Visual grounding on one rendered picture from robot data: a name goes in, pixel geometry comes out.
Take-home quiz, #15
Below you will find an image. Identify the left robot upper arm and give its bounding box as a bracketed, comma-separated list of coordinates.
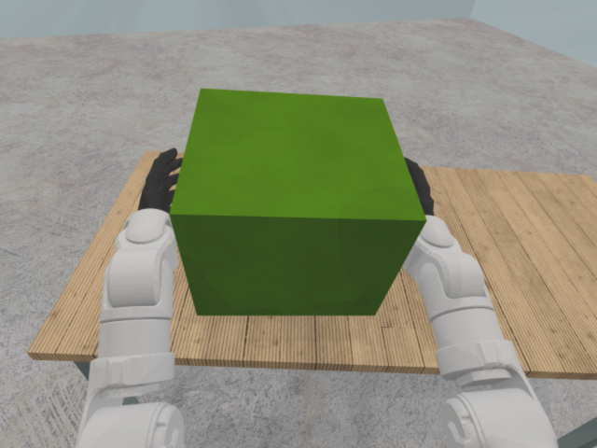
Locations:
[77, 401, 185, 448]

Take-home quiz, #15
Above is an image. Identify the left robot forearm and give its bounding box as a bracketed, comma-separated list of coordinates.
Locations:
[75, 208, 178, 448]

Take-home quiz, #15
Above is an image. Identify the carton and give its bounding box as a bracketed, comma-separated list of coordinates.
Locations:
[169, 89, 427, 315]

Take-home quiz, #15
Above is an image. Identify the table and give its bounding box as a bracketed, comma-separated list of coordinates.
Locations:
[27, 150, 597, 448]

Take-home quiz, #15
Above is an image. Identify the left robot hand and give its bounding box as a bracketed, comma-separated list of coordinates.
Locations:
[138, 148, 183, 214]

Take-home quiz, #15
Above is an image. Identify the right robot upper arm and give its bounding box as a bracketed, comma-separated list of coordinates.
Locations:
[442, 388, 556, 448]

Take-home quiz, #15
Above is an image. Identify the right robot hand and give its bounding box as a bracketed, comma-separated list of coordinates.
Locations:
[404, 158, 435, 216]

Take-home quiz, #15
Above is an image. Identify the right robot forearm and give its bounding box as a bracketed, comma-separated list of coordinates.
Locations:
[402, 215, 559, 448]

